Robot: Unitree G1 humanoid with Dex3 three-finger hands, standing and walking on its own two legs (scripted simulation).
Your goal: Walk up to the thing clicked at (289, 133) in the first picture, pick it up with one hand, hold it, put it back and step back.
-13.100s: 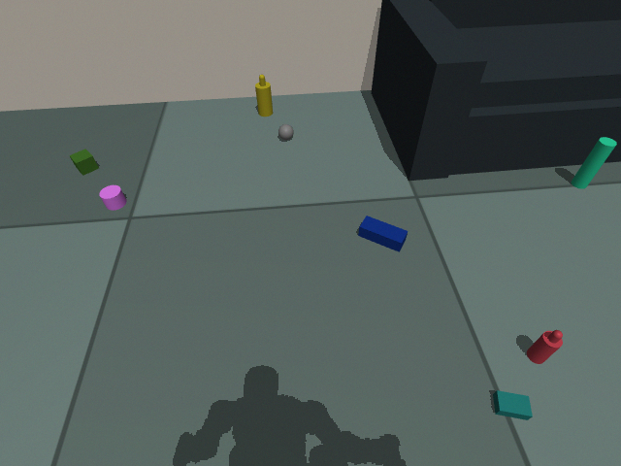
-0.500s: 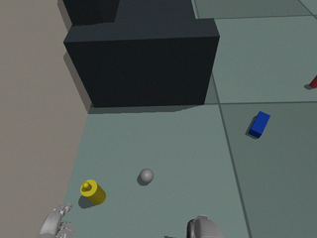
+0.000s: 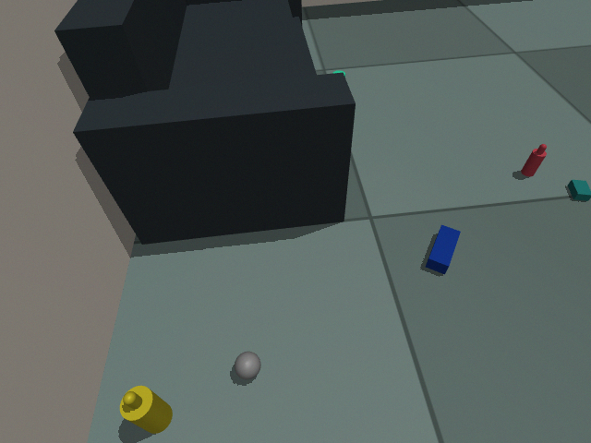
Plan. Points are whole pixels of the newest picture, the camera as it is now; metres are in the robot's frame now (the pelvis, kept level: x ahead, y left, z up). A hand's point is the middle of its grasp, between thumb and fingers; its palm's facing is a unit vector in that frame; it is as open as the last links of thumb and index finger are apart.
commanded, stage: stand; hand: left
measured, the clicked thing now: (247, 365) +0.47 +0.21 -0.73
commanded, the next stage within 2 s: none
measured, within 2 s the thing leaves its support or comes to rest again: neither
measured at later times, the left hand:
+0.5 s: hand out of the picture +0.14 +0.28 -0.15, palm faces -0.02 -0.95 -0.32, open 7.4 cm
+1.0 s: hand out of the picture +0.09 +0.28 -0.15, palm faces -0.04 -0.94 -0.33, open 7.4 cm
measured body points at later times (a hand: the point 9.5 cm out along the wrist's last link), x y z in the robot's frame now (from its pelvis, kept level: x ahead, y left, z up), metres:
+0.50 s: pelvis +0.03 +0.03 +0.01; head +0.05 +0.04 +0.46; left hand +0.14 +0.33 -0.12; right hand +0.14 -0.27 -0.11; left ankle +0.04 +0.15 -0.73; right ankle +0.01 -0.10 -0.73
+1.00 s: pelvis +0.02 +0.03 +0.01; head +0.04 +0.04 +0.46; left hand +0.09 +0.33 -0.12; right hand +0.11 -0.26 -0.12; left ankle +0.04 +0.15 -0.73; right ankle +0.01 -0.10 -0.73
